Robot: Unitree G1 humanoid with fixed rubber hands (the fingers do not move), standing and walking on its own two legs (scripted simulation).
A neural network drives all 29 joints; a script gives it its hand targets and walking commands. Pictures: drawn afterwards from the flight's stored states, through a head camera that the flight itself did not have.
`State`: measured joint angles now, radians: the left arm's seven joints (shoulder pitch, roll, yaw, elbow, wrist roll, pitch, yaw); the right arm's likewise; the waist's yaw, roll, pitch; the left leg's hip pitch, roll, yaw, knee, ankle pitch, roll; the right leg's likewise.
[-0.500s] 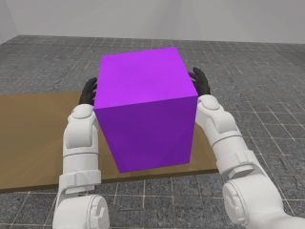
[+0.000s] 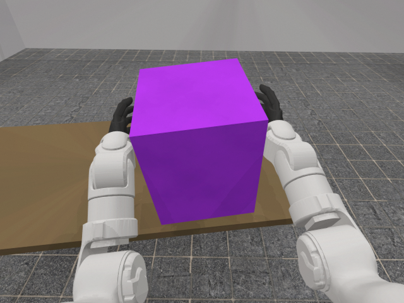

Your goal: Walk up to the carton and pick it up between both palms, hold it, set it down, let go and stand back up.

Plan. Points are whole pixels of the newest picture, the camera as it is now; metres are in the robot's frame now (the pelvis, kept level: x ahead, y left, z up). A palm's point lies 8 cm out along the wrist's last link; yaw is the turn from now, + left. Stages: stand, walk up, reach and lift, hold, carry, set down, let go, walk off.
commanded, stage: hold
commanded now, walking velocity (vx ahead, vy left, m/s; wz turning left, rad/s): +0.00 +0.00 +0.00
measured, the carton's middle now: (198, 143) +0.39 +0.00 +0.17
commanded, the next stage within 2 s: none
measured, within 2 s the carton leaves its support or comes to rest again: neither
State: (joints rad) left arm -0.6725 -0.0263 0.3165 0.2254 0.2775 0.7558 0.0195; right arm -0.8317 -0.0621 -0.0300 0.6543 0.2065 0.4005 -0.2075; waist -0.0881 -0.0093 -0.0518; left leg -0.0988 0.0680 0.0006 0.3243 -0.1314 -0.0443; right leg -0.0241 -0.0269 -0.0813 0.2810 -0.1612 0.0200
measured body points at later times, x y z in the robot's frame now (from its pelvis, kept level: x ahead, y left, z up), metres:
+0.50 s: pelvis +0.01 +0.01 +0.00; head -0.05 +0.03 +0.45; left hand +0.38 +0.17 +0.20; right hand +0.40 -0.12 +0.22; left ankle +0.03 +0.15 -0.75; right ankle +0.00 -0.13 -0.75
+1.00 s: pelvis +0.00 -0.01 +0.00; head -0.06 +0.00 +0.45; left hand +0.39 +0.15 +0.22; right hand +0.39 -0.14 +0.23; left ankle +0.03 +0.15 -0.75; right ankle +0.00 -0.13 -0.75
